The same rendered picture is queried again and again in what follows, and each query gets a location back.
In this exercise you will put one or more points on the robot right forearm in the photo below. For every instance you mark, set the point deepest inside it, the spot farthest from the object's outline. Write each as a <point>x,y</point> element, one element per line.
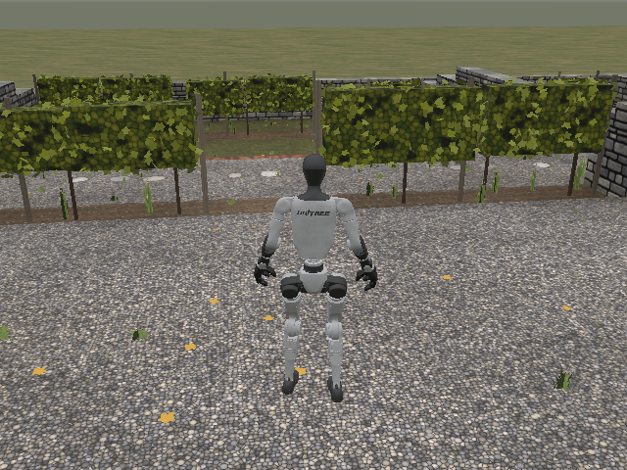
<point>364,258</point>

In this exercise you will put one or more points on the right robot hand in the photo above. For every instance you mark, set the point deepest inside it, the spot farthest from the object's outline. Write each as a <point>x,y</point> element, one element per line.
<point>372,276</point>

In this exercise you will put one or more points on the right robot foot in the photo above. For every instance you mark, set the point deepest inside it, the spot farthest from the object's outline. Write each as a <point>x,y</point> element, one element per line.
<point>336,394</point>

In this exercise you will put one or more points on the robot left forearm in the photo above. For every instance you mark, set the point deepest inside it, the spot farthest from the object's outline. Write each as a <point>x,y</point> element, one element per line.
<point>265,255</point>

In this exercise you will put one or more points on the robot left upper arm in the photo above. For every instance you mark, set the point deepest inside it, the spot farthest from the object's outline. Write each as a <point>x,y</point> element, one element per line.
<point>283,205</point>

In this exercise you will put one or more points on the left robot hand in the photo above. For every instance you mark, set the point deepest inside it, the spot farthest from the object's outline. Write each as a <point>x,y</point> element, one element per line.
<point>266,272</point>

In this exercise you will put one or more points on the robot right shin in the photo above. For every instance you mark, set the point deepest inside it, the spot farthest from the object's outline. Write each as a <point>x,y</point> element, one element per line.
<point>335,350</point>

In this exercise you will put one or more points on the robot right upper arm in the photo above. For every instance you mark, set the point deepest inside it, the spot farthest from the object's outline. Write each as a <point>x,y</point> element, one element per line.
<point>345,207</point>

